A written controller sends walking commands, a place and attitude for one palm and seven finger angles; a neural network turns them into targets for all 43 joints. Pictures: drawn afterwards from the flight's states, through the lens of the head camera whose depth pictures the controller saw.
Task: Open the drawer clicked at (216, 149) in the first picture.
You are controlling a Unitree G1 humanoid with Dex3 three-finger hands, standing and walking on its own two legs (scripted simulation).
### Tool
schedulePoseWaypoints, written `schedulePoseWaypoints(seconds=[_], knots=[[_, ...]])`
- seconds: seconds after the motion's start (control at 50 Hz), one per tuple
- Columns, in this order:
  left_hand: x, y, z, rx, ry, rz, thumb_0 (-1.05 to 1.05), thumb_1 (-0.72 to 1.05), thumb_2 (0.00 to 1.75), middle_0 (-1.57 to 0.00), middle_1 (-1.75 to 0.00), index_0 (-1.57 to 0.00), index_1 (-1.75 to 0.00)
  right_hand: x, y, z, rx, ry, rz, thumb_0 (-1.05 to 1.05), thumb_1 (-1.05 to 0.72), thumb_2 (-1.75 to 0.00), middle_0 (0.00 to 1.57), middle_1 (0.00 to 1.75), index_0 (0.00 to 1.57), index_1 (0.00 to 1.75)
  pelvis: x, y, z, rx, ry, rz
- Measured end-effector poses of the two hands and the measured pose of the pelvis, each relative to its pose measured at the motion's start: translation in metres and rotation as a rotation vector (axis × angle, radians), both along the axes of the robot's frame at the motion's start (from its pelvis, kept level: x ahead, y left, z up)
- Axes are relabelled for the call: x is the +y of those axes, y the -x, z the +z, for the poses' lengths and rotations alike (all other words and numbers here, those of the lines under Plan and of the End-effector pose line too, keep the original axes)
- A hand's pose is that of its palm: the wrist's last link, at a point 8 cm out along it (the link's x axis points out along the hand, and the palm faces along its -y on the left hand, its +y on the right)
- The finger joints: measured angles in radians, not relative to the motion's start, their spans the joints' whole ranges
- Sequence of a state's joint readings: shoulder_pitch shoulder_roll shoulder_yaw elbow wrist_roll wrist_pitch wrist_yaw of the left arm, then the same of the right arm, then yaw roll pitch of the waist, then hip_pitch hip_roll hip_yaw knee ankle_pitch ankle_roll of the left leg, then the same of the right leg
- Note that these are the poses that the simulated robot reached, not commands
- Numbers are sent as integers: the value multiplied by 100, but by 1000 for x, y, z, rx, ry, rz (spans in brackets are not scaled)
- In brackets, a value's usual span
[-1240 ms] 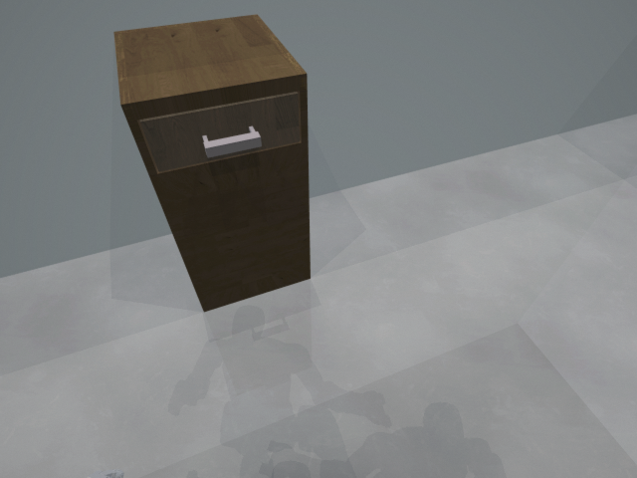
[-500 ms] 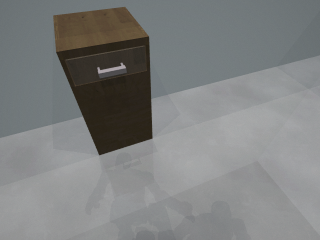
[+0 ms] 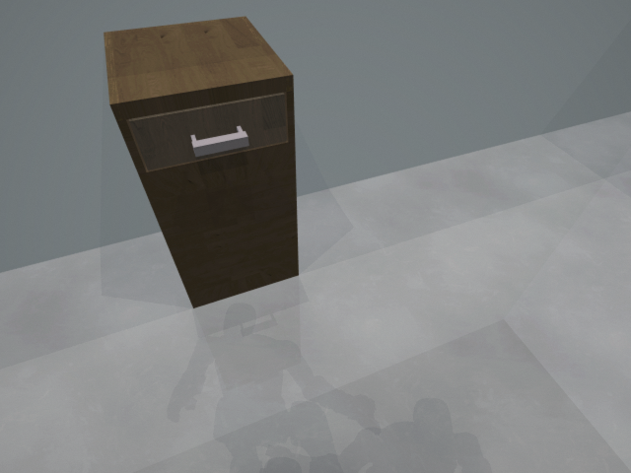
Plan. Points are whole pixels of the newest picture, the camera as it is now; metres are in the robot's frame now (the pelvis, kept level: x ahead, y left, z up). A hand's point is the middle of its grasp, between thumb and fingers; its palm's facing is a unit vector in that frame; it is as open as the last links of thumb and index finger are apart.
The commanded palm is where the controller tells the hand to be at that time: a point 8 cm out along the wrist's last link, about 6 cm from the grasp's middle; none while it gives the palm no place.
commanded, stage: look at it before walking up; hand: left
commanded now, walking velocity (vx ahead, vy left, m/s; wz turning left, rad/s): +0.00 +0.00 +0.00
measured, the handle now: (218, 138) +0.86 +0.30 -0.06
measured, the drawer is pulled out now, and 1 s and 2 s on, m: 0.00 0.00 0.00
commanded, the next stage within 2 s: turn to face it in 0.20 s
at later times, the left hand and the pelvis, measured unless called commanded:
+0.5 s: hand out of the picture +0.07 +0.25 -0.16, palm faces +0.04 -0.94 -0.33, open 7.4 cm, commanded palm none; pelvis +0.00 +0.00 -0.01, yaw +3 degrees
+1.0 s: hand out of the picture -0.03 +0.24 -0.18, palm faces +0.30 -0.93 -0.23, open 7.4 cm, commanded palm none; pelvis -0.03 +0.03 +0.00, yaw +17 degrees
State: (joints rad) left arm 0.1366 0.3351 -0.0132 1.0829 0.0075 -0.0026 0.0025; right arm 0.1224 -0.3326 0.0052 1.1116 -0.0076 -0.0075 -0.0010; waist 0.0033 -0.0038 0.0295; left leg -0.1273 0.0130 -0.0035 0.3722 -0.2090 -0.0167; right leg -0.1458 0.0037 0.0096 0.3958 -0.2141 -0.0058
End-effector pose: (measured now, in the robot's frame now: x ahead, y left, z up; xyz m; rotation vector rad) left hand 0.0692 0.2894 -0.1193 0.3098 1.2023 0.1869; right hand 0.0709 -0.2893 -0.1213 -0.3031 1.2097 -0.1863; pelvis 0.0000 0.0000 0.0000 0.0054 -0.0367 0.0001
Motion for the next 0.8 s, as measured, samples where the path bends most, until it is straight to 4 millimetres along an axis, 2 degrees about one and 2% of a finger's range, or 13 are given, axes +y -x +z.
schedulePoseWaypoints(seconds=[0.44,0.56,0.7,0.8], knots=[[5,6,-2,5,-10,34,0,90,90,-20,-30,-20,-30,6,-3,-3,15,-3,15,0,-90,-90,21,30,20,30,4,1,-2,7,0,27],[-4,24,-15,-16,29,95,0,90,90,-20,-30,-20,-30,29,2,-17,58,-36,50,0,-90,-90,20,30,20,30,9,9,-11,13,15,94],[3,65,-47,-4,103,205,0,90,90,-20,-30,-20,-30,72,8,-26,77,-50,117,0,-90,-90,21,30,20,30,31,19,-26,3,12,197],[6,92,-42,51,123,269,0,90,90,-20,-30,-20,-30,96,19,-19,98,-69,138,0,-90,-90,21,30,20,30,38,25,-16,18,19,221]])
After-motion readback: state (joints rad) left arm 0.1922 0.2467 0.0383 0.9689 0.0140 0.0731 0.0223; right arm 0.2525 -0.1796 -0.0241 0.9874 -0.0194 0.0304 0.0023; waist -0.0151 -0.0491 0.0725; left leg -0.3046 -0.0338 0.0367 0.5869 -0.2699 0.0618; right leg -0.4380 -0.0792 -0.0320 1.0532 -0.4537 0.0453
